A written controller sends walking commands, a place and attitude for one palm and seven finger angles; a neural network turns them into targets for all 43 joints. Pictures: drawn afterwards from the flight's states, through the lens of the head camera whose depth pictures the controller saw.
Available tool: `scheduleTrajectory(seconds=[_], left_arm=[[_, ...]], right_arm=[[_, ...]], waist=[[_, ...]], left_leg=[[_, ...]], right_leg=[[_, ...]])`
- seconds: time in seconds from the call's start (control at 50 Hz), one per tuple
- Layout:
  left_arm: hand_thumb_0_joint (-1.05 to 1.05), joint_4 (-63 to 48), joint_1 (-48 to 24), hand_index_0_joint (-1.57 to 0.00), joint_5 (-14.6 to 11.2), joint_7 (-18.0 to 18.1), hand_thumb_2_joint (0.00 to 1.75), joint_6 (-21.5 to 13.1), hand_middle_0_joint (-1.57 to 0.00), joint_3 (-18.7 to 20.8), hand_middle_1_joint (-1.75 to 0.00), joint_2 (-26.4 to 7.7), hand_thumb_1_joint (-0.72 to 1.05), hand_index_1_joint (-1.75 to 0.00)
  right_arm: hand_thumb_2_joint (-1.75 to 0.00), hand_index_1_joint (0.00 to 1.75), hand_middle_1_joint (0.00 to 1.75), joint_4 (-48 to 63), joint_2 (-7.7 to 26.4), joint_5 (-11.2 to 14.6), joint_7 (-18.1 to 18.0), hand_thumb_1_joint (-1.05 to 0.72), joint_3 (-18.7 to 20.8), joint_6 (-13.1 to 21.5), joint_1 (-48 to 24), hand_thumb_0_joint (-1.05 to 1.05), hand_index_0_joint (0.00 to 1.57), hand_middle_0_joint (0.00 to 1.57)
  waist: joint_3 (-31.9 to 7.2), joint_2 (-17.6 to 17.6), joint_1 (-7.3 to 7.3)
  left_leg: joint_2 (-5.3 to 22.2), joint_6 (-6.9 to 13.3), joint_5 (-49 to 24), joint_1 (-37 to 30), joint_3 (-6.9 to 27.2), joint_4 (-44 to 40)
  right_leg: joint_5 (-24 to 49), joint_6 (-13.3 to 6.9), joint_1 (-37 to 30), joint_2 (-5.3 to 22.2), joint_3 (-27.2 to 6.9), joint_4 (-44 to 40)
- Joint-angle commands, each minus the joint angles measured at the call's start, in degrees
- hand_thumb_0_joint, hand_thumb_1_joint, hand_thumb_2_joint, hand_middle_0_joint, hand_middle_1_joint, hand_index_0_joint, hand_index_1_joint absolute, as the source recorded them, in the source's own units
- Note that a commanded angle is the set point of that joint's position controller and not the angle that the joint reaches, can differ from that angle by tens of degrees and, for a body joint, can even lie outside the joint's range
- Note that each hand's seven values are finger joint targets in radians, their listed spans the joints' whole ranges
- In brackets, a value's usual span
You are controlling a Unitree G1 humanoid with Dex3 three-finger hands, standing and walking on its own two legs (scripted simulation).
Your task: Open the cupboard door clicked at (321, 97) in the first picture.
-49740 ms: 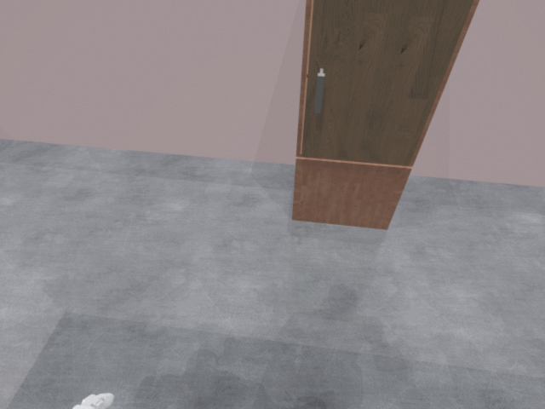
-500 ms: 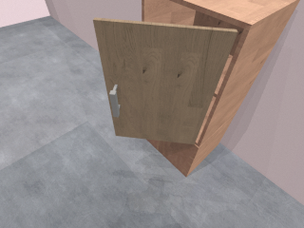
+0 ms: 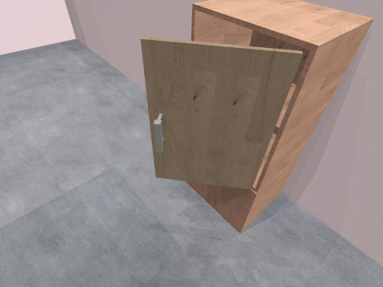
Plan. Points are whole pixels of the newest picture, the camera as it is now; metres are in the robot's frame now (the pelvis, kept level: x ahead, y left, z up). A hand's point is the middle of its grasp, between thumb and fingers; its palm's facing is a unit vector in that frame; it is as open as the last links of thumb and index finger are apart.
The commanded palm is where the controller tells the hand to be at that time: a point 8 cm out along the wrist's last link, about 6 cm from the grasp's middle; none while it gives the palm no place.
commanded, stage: come to a stop and stand still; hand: left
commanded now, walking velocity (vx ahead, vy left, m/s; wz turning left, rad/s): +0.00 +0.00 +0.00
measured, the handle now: (160, 132) +0.61 +0.15 -0.05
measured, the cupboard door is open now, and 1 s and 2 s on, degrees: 41 41 41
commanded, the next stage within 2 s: look again from close up in 0.62 s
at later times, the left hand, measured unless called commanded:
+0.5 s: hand out of the picture -0.07 +0.20 -0.17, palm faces +0.00 -0.97 -0.26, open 7.4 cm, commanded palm none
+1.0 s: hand out of the picture -0.05 +0.16 -0.17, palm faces +0.01 -0.98 -0.20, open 7.4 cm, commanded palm none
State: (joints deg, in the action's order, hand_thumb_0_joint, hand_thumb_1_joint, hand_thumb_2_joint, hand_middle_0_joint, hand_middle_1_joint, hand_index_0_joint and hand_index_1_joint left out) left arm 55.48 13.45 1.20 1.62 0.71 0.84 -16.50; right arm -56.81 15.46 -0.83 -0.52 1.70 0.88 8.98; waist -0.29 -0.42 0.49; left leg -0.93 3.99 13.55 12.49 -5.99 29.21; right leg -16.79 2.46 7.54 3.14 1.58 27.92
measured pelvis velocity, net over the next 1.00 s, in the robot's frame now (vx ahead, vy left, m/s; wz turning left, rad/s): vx -0.04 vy -0.01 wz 0.00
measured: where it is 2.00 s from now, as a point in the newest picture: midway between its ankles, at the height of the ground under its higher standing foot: outside the picture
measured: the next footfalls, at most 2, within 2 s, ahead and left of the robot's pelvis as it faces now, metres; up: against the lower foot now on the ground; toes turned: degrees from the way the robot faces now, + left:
none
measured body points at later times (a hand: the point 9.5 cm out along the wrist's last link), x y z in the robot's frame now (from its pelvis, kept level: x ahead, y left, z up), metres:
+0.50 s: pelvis -0.04 -0.01 +0.01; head -0.05 +0.00 +0.46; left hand -0.07 +0.25 -0.15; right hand -0.03 -0.27 -0.14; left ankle +0.03 +0.07 -0.74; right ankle -0.02 -0.15 -0.74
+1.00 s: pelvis -0.04 -0.01 +0.01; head -0.05 -0.01 +0.45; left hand -0.05 +0.22 -0.15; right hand -0.03 -0.25 -0.15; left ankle +0.03 +0.07 -0.74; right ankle -0.02 -0.15 -0.74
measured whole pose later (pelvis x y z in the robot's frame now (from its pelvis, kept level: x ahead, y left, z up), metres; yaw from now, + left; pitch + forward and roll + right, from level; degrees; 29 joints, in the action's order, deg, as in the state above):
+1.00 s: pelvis -0.04 -0.01 +0.01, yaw +0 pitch -2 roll -1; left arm 62.1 18.9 1.5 1.8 -0.1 -0.1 -9.9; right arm -63.9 9.7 -0.4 -0.1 1.5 -0.2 15.3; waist 0.6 0.0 -0.3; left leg -0.2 2.7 6.0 15.4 -5.3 22.9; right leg -10.8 1.3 11.7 1.9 1.8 24.4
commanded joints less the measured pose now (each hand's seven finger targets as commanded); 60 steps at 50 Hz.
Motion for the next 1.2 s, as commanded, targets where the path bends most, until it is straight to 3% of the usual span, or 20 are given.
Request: scheduleTrajectory(seconds=[0.0, 0.12, 0.18, 0.42, 0.56, 0.6, 0.72, 0.88, 1.04, 1.18], left_arm=[[0.00, -2.22, 0.99, -0.20, 0.38, -0.27, 0.90, -0.71, -0.20, 1.41, -0.30, -8.09, 0.90, -0.30], [0.00, -0.58, 2.44, -0.20, 0.50, -0.54, 0.90, -0.87, -0.20, 1.19, -0.30, -8.25, 0.90, -0.30], [0.00, 0.08, 2.94, -0.20, 0.48, -0.49, 0.90, -1.16, -0.20, 1.05, -0.30, -8.28, 0.90, -0.30], [0.00, 3.92, 6.62, -0.20, 0.32, -0.15, 0.90, -1.49, -0.20, 0.60, -0.30, -6.01, 0.90, -0.30], [0.00, 4.72, 7.68, -0.20, 0.28, 0.21, 0.90, -1.74, -0.20, 0.33, -0.30, -4.08, 0.90, -0.30], [0.00, 4.91, 7.83, -0.20, 0.22, 0.25, 0.90, -1.65, -0.20, 0.28, -0.30, -3.24, 0.90, -0.30], [0.00, 5.20, 8.86, -0.20, 0.38, 0.36, 0.90, -1.43, -0.20, 0.23, -0.30, -1.79, 0.90, -0.30], [0.00, 4.76, 9.08, -0.20, 0.38, 0.53, 0.90, -1.80, -0.20, 0.32, -0.30, -0.63, 0.90, -0.30], [0.00, 4.86, 9.61, -0.20, 0.39, 0.58, 0.90, -1.78, -0.20, 0.45, -0.30, 0.11, 0.90, -0.30], [0.00, 4.91, 9.27, -0.20, 0.27, 0.55, 0.90, -2.10, -0.20, 0.45, -0.30, -0.05, 0.90, -0.30]], right_arm=[[-0.90, 0.30, 0.30, 3.30, 10.87, -0.32, -0.05, -0.90, 1.93, 0.70, -1.91, 0.00, 0.20, 0.20], [-0.90, 0.30, 0.30, 2.48, 11.51, -0.26, 0.29, -0.90, 2.04, 0.37, -0.64, 0.00, 0.20, 0.20], [-0.90, 0.30, 0.30, 1.58, 11.09, -0.11, 0.38, -0.90, 1.97, 0.25, 0.35, 0.00, 0.20, 0.20], [-0.90, 0.30, 0.30, -2.94, 8.79, 0.22, 0.14, -0.90, 1.69, 0.04, 4.17, 0.00, 0.20, 0.20], [-0.90, 0.30, 0.30, -4.30, 5.84, 0.30, 0.08, -0.90, 1.27, -0.14, 5.85, 0.00, 0.20, 0.20], [-0.90, 0.30, 0.30, -4.69, 5.31, 0.21, 0.02, -0.90, 1.21, -0.21, 6.24, 0.00, 0.20, 0.20], [-0.90, 0.30, 0.30, -4.93, 4.00, 0.13, 0.00, -0.90, 1.13, -0.44, 6.82, 0.00, 0.20, 0.20], [-0.90, 0.30, 0.30, -4.79, 2.57, 0.26, -0.04, -0.90, 1.14, -0.25, 7.37, 0.00, 0.20, 0.20], [-0.90, 0.30, 0.30, -5.12, 2.09, 0.32, -0.14, -0.90, 1.21, -0.22, 7.83, 0.00, 0.20, 0.20], [-0.90, 0.30, 0.30, -5.23, 1.99, 0.39, -0.17, -0.90, 1.23, -0.06, 7.72, 0.00, 0.20, 0.20]], waist=[[5.52, 2.94, 0.14], [3.55, 2.06, 0.00], [3.40, 0.34, -0.24], [4.71, 0.89, -0.59], [4.88, -1.02, -0.80], [5.40, 0.28, -0.95], [6.64, 1.36, -0.58], [5.65, -0.47, -0.55], [5.10, 0.88, -0.53], [4.21, -0.58, -0.72]], left_leg=[[8.29, -0.78, 11.86, 4.80, 12.49, -16.37], [8.42, -1.22, 16.31, 4.18, 13.01, -18.01], [8.06, -1.38, 14.81, 3.43, 12.27, -17.02], [7.76, -1.90, 13.62, 3.20, 12.15, -16.60], [7.08, -2.29, 9.08, 2.44, 10.59, -14.20], [7.04, -2.49, 9.65, 2.23, 10.85, -14.57], [7.18, -2.69, 12.46, 4.27, 11.03, -15.57], [7.09, -2.79, 8.75, 3.29, 10.16, -14.26], [7.57, -2.70, 9.57, 2.84, 10.74, -15.10], [7.37, -2.76, 6.34, 1.22, 9.63, -13.76]], right_leg=[[-0.23, -3.38, 3.75, 1.95, -1.99, -5.09], [-2.13, -3.37, 4.10, 2.20, -2.18, -6.55], [-3.69, -3.58, 5.22, 2.76, -3.16, -8.19], [-5.81, -3.79, 7.64, 3.04, -4.47, -9.70], [-5.95, -3.93, 8.70, 3.74, -5.51, -11.20], [-6.89, -3.85, 9.76, 3.46, -5.48, -11.06], [-6.92, -3.48, 9.64, 2.78, -4.86, -10.30], [-4.25, -3.56, 9.31, 3.04, -5.16, -10.40], [-2.99, -3.52, 8.71, 2.39, -4.74, -9.75], [-2.13, -3.73, 8.85, 2.90, -5.47, -10.35]])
